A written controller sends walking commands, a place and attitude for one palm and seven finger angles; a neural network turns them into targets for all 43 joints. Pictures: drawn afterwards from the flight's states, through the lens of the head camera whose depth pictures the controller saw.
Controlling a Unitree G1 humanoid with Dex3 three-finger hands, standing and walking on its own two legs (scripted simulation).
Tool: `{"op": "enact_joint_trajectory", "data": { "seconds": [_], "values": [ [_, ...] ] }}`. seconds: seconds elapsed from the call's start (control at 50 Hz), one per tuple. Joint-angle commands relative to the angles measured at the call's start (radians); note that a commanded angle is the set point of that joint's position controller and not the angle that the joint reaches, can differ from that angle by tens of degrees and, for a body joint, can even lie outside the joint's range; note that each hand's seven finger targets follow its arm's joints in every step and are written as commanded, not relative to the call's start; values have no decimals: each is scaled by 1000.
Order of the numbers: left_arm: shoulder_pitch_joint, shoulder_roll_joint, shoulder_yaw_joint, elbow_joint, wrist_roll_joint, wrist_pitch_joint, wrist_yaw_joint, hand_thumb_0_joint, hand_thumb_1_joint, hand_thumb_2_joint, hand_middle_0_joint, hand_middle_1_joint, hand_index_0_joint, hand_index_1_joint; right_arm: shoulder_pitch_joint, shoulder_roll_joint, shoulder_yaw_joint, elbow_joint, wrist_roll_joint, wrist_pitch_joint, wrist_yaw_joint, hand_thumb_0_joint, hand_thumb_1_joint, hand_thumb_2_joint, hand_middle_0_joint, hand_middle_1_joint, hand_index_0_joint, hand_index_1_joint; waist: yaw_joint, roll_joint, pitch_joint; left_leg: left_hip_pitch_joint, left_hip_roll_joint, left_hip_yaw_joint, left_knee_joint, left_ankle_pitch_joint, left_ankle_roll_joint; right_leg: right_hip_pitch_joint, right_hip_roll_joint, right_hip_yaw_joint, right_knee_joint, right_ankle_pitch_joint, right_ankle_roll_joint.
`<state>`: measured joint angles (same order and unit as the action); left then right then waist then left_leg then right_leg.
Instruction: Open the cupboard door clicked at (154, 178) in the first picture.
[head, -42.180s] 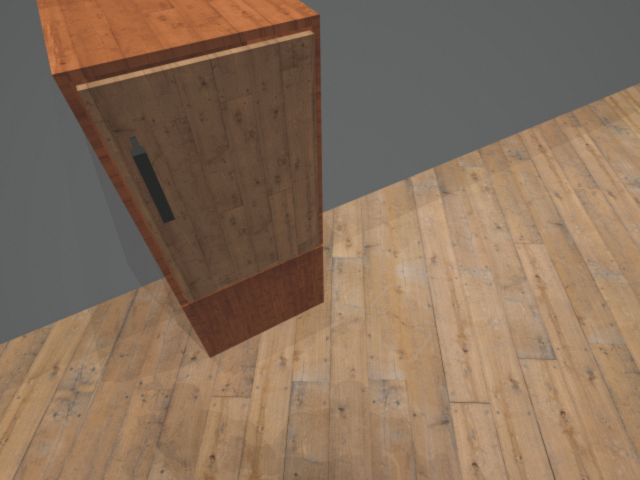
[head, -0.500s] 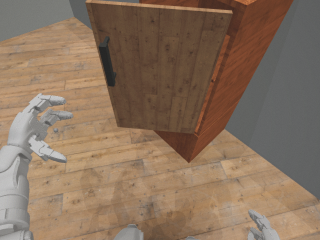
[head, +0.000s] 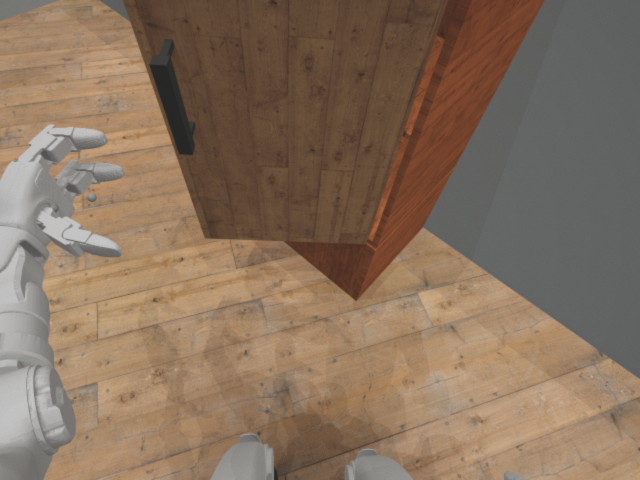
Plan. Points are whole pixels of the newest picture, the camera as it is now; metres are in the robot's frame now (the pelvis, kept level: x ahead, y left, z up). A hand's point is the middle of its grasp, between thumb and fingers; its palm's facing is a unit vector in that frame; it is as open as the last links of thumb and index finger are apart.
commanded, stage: move the hooked fingers beside the handle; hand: left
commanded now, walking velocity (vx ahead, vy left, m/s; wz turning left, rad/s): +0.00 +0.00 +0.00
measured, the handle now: (177, 100) +0.61 +0.20 +0.08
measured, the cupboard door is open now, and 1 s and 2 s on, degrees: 42 42 42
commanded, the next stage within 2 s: slide the fingers in behind the handle in 1.56 s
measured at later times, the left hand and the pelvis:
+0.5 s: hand (109, 147) +0.51 +0.27 +0.09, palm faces -0.03 -1.00 +0.01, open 14.0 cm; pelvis +0.00 +0.01 -0.01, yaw -1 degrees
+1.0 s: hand (126, 121) +0.57 +0.27 +0.07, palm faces -0.01 -1.00 +0.01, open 14.0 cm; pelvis +0.01 +0.02 -0.02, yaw -3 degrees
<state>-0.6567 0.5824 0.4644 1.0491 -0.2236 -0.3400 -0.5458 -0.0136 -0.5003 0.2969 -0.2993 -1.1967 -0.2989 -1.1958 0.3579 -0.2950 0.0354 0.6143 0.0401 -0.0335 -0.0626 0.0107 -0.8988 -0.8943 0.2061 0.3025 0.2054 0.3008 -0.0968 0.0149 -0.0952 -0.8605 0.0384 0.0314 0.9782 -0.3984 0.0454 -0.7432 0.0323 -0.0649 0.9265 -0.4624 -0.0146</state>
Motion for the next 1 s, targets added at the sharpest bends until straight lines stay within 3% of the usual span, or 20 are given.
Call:
{"op": "enact_joint_trajectory", "data": {
  "seconds": [0.0, 0.04, 0.06, 0.1, 0.18, 0.26, 0.32, 0.38, 0.42, 0.5, 0.52, 0.6, 0.64, 0.66, 0.7, 0.72, 0.8, 0.86, 0.94, 0.98],
  "values": [
    [-408, 357, 73, -194, -5, -71, 24, 0, -500, 300, -300, -1200, -300, -1200, 112, -182, -71, -86, -9, -11, -12, 0, -900, -900, 200, 300, 200, 300, 9, 129, -417, 413, -8, -92, -92, 354, -8, 15, 27, 36, -97, 302, -15],
    [-411, 326, 50, -217, -1, -87, 27, 0, -500, 300, -300, -1200, -300, -1200, 120, -179, -74, -84, -13, -2, -3, 0, -900, -900, 200, 300, 200, 300, 2, 174, -455, 490, 0, -104, -90, 392, -18, -29, 30, 28, -98, 299, -14],
    [-400, 340, 68, -197, -2, -88, 30, 0, -500, 300, -300, -1200, -300, -1200, 124, -183, -75, -80, -13, 5, -1, 0, -900, -900, 200, 300, 200, 300, 4, 142, -437, 473, 1, -106, -90, 382, -17, -25, 32, 27, -102, 294, -14],
    [-446, 302, 30, -138, -5, -79, 26, 0, -500, 300, -300, -1200, -300, -1200, 127, -183, -69, -75, -10, 16, -3, 0, -900, -900, 200, 300, 200, 300, -22, 108, -381, 426, 1, -105, -87, 347, -10, -53, 35, 23, -102, 272, -14],
    [-522, 356, 31, -58, 28, -55, 35, 0, -500, 300, -300, -1200, -300, -1200, 145, -196, -66, -65, -9, 35, -8, 0, -900, -900, 200, 300, 200, 300, -45, 105, -349, 365, 1, -103, -82, 280, -5, -79, 29, 30, -106, 230, -8],
    [-623, 386, 41, -85, 44, -88, 48, 0, -500, 300, -300, -1200, -300, -1200, 167, -198, -67, -47, -20, 43, -9, 0, -900, -900, 200, 300, 200, 300, -55, 164, -437, 442, 11, -124, -57, 325, -15, -129, 33, 27, -87, 224, -11],
    [-670, 404, 34, -17, 54, -80, 49, 0, -500, 300, -300, -1200, -300, -1200, 180, -203, -59, -35, -20, 53, -12, 0, -900, -900, 200, 300, 200, 300, -73, 158, -415, 414, 15, -132, -47, 323, -15, -159, 36, 24, -79, 215, -11],
    [-715, 411, 19, -23, 75, -63, 59, 0, -500, 300, -300, -1200, -300, -1200, 200, -207, -58, -30, -27, 61, -11, 0, -900, -900, 200, 300, 200, 300, -78, 212, -441, 447, 19, -144, -44, 345, -20, -189, 34, 18, -75, 213, -13],
    [-731, 421, 29, -8, 79, -57, 68, 0, -500, 300, -300, -1200, -300, -1200, 212, -207, -57, -30, -29, 67, -9, 0, -900, -900, 200, 300, 200, 300, -84, 198, -471, 465, 22, -152, -35, 379, -21, -194, 39, 14, -69, 226, -12],
    [-773, 478, 52, 64, 98, -33, 82, 0, -500, 300, -300, -1200, -300, -1200, 228, -210, -44, -33, -30, 78, -11, 0, -900, -900, 200, 300, 200, 300, -105, 161, -430, 364, 17, -137, -15, 334, -8, -184, 42, 19, -68, 220, -7],
    [-817, 506, 55, 41, 107, -36, 86, 0, -500, 300, -300, -1200, -300, -1200, 232, -213, -43, -31, -32, 80, -12, 0, -900, -900, 200, 300, 200, 300, -109, 194, -456, 369, 20, -136, -8, 344, -9, -185, 40, 22, -62, 228, -5],
    [-866, 526, 48, 52, 128, -38, 92, 0, -500, 300, -300, -1200, -300, -1200, 252, -213, -36, -30, -39, 87, -11, 0, -900, -900, 200, 300, 200, 300, -130, 235, -475, 389, 25, -146, 12, 374, -11, -227, 45, 15, -49, 231, -8],
    [-875, 570, 68, 69, 136, -31, 92, 0, -500, 300, -300, -1200, -300, -1200, 266, -220, -33, -30, -41, 94, -12, 0, -900, -900, 200, 300, 200, 300, -130, 238, -502, 390, 29, -151, 20, 397, -13, -220, 46, 15, -44, 245, -6],
    [-889, 531, 35, 76, 139, -23, 89, 0, -500, 300, -300, -1200, -300, -1200, 268, -216, -34, -26, -41, 95, -10, 0, -900, -900, 200, 300, 200, 300, -142, 258, -497, 400, 30, -150, 23, 404, -14, -239, 46, 15, -48, 249, -5],
    [-929, 535, 38, 59, 142, -21, 90, 0, -500, 300, -300, -1200, -300, -1200, 288, -217, -33, -17, -48, 98, -9, 0, -900, -900, 200, 300, 200, 300, -147, 287, -527, 448, 34, -168, 30, 460, -20, -267, 49, 3, -35, 260, -9],
    [-933, 566, 59, 53, 149, -18, 93, 0, -500, 300, -300, -1200, -300, -1200, 296, -221, -36, -13, -50, 102, -9, 0, -900, -900, 200, 300, 200, 300, -145, 293, -551, 466, 39, -171, 34, 482, -23, -268, 49, 4, -37, 270, -6],
    [-854, 532, 52, 107, 149, 15, 93, 0, -500, 300, -300, -1200, -300, -1200, 312, -218, -31, -21, -53, 111, 0, 0, -900, -900, 200, 300, 200, 300, -134, 274, -524, 440, 34, -166, 27, 491, -20, -262, 55, -4, -42, 275, -8],
    [-832, 586, 86, 86, 162, 23, 99, 0, -500, 300, -300, -1200, -300, -1200, 320, -219, -34, -27, -54, 120, 2, 0, -900, -900, 200, 300, 200, 300, -127, 230, -525, 388, 32, -148, 30, 478, -12, -207, 56, 1, -44, 303, -2],
    [-838, 637, 128, 33, 158, -5, 103, 0, -500, 300, -300, -1200, -300, -1200, 317, -218, -39, -30, -57, 119, 5, 0, -900, -900, 200, 300, 200, 300, -121, 247, -548, 376, 30, -138, 38, 482, -10, -173, 59, 7, -40, 330, -4],
    [-838, 615, 115, 18, 157, -14, 99, 0, -500, 300, -300, -1200, -300, -1200, 316, -216, -42, -28, -55, 121, 11, 0, -900, -900, 200, 300, 200, 300, -122, 268, -550, 410, 31, -144, 36, 497, -15, -191, 62, 3, -42, 326, -5]
  ]
}}
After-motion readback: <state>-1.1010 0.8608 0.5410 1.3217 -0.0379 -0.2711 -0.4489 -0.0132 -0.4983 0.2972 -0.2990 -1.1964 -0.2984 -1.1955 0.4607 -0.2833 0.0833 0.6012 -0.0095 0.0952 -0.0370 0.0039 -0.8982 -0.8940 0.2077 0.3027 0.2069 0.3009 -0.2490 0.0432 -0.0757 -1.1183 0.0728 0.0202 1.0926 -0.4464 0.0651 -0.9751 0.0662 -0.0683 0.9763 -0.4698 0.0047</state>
